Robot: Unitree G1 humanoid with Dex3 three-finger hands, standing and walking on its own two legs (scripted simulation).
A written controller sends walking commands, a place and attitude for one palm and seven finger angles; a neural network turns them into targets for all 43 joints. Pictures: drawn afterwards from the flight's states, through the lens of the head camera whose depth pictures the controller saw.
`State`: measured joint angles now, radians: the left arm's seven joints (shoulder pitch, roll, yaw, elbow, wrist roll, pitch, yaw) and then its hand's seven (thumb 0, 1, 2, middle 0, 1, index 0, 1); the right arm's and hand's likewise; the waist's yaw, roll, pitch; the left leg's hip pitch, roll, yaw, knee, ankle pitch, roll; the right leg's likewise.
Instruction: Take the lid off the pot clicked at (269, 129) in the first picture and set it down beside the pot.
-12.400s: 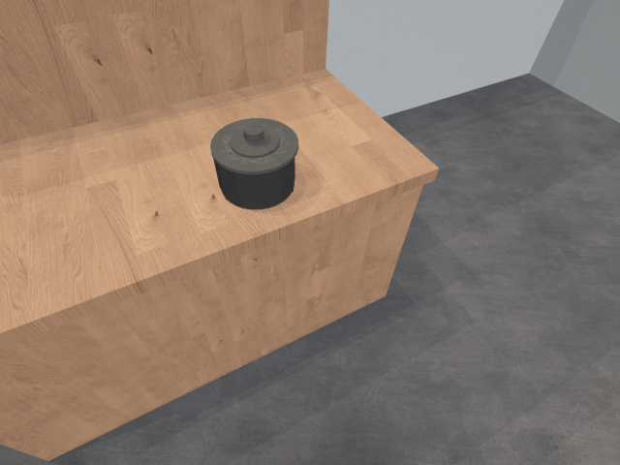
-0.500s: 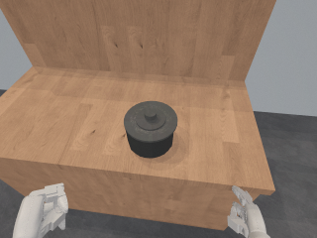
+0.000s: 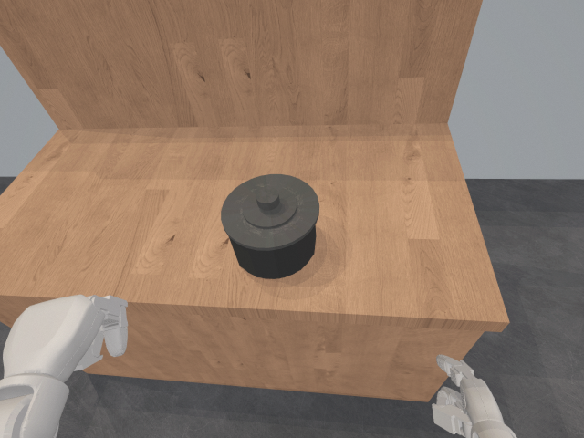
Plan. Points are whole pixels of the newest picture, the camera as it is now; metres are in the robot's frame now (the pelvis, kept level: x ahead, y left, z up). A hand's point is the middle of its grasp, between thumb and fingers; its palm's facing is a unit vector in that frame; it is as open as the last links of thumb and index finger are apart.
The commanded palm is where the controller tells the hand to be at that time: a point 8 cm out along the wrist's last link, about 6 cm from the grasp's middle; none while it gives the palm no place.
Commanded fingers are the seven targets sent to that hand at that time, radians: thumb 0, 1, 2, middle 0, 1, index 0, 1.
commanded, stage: reach forward and open the fingers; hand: left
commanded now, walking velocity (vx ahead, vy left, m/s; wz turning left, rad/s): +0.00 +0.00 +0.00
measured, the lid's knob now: (267, 198) +0.50 +0.12 +0.02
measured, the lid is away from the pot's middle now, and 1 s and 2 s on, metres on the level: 0.00 0.00 0.00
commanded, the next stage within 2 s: move the open hand above the knob in 0.84 s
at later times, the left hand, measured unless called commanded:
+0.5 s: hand (113, 322) +0.22 +0.26 +0.08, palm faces -0.23 -0.08 -0.97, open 7.3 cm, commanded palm +0.21 +0.27 +0.14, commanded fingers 0.00 -0.21 1.27 -0.83 -0.12 -0.83 -0.12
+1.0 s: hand (119, 285) +0.27 +0.27 +0.08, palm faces -0.22 -0.11 -0.97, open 10.1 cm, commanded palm +0.27 +0.27 +0.15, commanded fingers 0.00 -0.25 1.33 -0.82 -0.08 -0.82 -0.08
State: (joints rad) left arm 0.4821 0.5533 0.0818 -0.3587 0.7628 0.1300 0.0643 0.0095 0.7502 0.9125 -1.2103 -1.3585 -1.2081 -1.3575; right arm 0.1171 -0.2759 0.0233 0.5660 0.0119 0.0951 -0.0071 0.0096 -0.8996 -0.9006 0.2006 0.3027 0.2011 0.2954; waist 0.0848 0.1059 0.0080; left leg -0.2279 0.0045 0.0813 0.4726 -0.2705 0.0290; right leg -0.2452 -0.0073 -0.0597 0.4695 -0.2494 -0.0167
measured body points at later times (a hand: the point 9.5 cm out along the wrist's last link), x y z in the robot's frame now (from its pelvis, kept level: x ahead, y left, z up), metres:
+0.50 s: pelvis -0.01 +0.01 +0.01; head +0.02 -0.04 +0.45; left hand +0.22 +0.26 +0.14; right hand +0.20 -0.22 -0.11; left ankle -0.01 +0.10 -0.74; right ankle +0.00 -0.11 -0.74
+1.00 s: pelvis -0.01 +0.03 +0.01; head +0.01 -0.02 +0.45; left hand +0.28 +0.28 +0.13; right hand +0.19 -0.19 -0.11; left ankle -0.01 +0.10 -0.74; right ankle +0.00 -0.11 -0.74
